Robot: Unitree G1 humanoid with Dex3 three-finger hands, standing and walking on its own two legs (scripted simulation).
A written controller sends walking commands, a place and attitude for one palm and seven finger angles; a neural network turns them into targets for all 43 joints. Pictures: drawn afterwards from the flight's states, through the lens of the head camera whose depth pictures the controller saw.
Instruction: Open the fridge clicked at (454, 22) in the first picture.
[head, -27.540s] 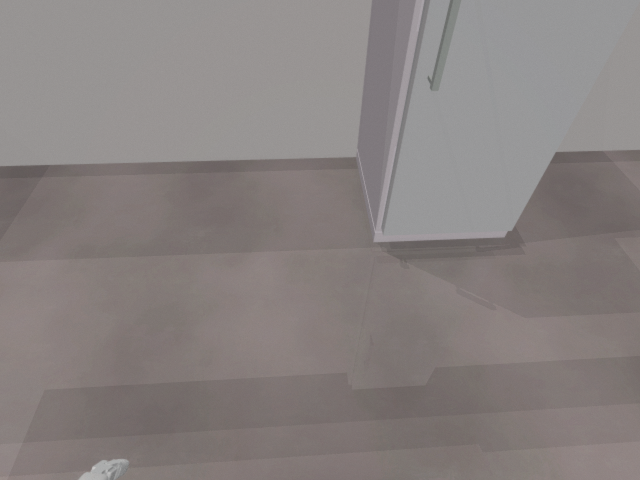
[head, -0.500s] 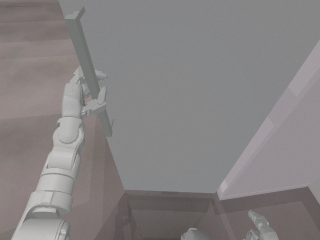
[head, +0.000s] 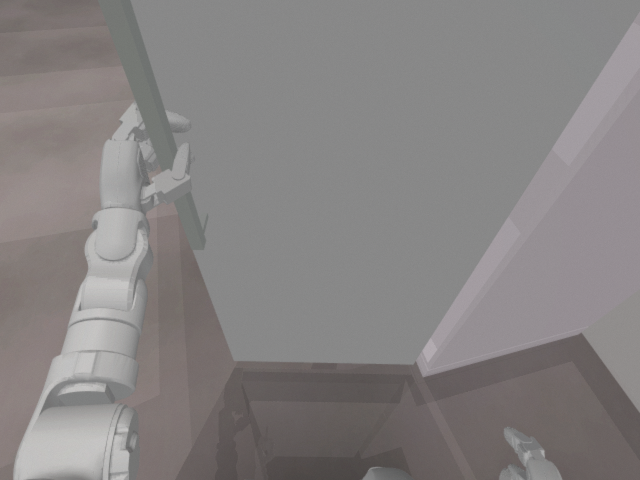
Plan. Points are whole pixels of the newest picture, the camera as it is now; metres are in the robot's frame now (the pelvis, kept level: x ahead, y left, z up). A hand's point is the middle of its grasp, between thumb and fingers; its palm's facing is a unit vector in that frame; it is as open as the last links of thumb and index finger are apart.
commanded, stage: stop walking and hold the door back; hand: left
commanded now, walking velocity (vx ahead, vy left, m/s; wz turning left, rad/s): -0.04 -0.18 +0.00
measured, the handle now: (172, 144) +0.48 +0.18 +0.16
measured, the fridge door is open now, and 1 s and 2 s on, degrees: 74 75 75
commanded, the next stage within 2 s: loosen the grip on the handle in 0.26 s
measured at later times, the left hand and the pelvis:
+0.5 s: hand (171, 165) +0.44 +0.17 +0.16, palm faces +0.11 -0.98 -0.17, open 6.7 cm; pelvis +0.01 -0.01 +0.00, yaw -1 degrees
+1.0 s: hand (177, 181) +0.43 +0.17 +0.14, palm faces +0.15 -0.97 -0.22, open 14.4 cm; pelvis +0.01 -0.02 +0.00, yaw -1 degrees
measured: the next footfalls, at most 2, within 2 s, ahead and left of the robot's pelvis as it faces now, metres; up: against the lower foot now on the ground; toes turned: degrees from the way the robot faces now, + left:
none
